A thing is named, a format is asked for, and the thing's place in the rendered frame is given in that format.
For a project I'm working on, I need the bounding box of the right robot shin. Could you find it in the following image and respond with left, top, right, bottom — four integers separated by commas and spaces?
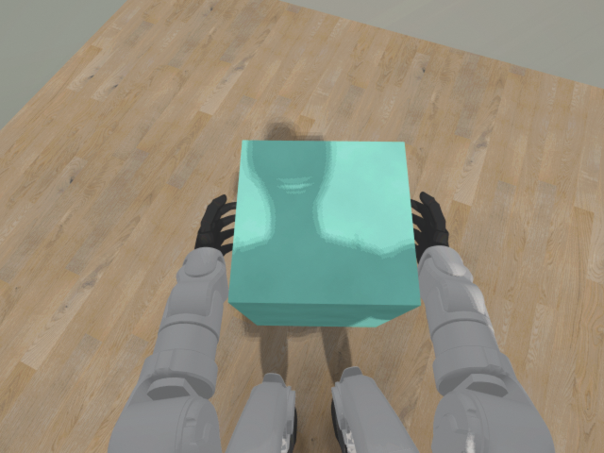
339, 366, 375, 453

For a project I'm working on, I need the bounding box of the robot right forearm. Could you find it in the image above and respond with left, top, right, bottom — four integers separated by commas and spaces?
417, 245, 555, 453

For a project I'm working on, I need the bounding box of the robot left forearm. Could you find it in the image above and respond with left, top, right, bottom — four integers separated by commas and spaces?
108, 247, 229, 453

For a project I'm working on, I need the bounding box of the robot right thigh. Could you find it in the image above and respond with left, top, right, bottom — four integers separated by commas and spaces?
331, 375, 420, 453

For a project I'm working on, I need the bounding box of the robot left hand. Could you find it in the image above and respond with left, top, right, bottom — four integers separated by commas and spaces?
194, 194, 237, 256

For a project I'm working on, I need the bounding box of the carton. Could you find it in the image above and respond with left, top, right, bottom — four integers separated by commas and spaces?
228, 141, 421, 327

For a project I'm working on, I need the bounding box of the robot right hand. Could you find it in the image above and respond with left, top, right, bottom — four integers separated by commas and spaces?
411, 192, 449, 264

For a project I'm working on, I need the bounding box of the robot left upper arm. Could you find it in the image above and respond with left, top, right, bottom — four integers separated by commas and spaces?
109, 395, 222, 453

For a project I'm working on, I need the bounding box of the robot right upper arm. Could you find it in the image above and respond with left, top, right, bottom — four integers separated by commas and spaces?
431, 389, 554, 453

